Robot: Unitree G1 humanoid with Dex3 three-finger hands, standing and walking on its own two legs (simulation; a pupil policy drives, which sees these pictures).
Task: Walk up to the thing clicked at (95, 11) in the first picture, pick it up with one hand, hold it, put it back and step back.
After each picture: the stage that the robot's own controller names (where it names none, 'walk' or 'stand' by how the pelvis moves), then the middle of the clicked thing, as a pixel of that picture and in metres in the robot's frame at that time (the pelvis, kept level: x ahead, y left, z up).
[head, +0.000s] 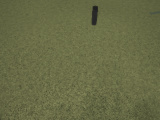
stand; (94, 15) +1.78 -0.18 -0.65
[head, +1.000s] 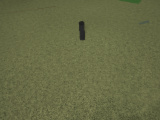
walk; (82, 31) +1.66 +0.13 -0.63
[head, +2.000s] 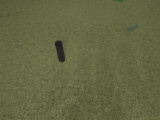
walk; (60, 51) +1.09 +0.27 -0.65
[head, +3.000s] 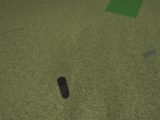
walk; (63, 88) +0.68 +0.20 -0.65
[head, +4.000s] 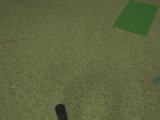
walk; (62, 115) +0.47 +0.19 -0.64
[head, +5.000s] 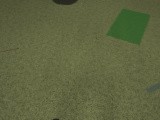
stand; out of the picture +0.41 +0.18 -0.65
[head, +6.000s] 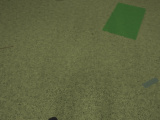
stand; out of the picture +0.40 +0.20 -0.66
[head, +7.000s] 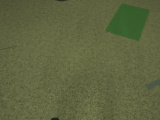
stand; out of the picture +0.40 +0.19 -0.66
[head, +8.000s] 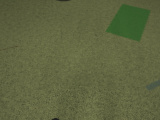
stand; out of the picture +0.40 +0.19 -0.66
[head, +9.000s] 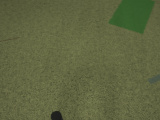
go down; out of the picture +0.40 +0.18 -0.65
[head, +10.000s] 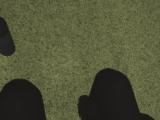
go down; (2, 39) +0.48 +0.23 -0.24
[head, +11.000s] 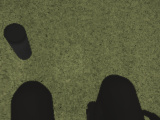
approach; (20, 44) +0.48 +0.21 -0.26
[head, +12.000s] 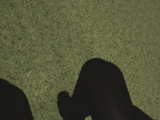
close in; out of the picture +0.47 +0.26 -0.17
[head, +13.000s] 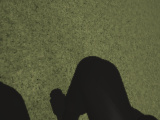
close; out of the picture +0.46 +0.27 -0.16
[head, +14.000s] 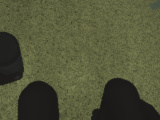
lift; (8, 61) +0.36 +0.24 -0.03
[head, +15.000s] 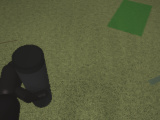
hold; (36, 81) +0.31 +0.15 +0.09
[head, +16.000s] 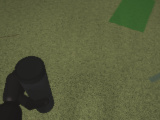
hold; (38, 89) +0.30 +0.15 +0.05
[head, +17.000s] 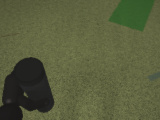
hold; (38, 90) +0.30 +0.15 +0.05
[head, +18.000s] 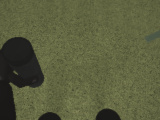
crouch; (28, 67) +0.38 +0.17 -0.02
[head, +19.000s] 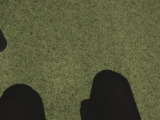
lower; out of the picture +0.48 +0.23 -0.06
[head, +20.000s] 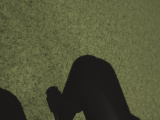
lower; out of the picture +0.46 +0.26 -0.17
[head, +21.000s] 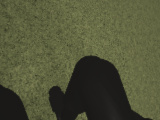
lower; out of the picture +0.45 +0.27 -0.17
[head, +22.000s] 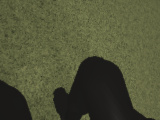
lower; out of the picture +0.44 +0.26 -0.17
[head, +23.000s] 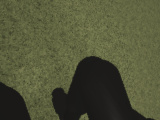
lower; out of the picture +0.44 +0.26 -0.17
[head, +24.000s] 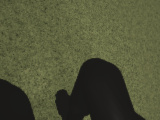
open; out of the picture +0.45 +0.23 -0.17
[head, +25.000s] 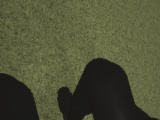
stand; out of the picture +0.43 +0.23 -0.17
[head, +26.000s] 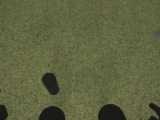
walk; (51, 85) +0.42 +0.16 -0.45
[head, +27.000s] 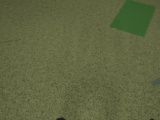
stand; out of the picture +0.38 +0.13 -0.60
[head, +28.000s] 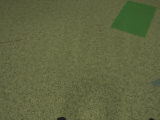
stand; out of the picture +0.39 +0.14 -0.60
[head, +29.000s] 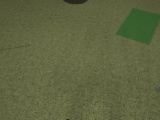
stand; out of the picture +0.40 +0.12 -0.65
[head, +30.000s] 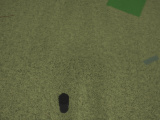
walk; (63, 103) +0.44 +0.08 -0.64
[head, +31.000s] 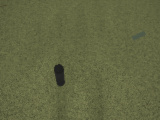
walk; (59, 76) +0.65 +0.16 -0.63
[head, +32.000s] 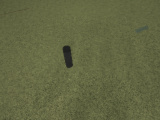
walk; (68, 57) +0.96 +0.19 -0.63
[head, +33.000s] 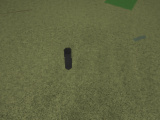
stand; (68, 59) +1.01 +0.14 -0.65
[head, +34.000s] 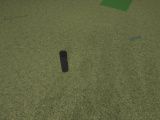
stand; (64, 61) +1.02 +0.18 -0.66
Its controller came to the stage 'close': yes
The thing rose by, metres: 0.68
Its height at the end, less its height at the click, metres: +0.00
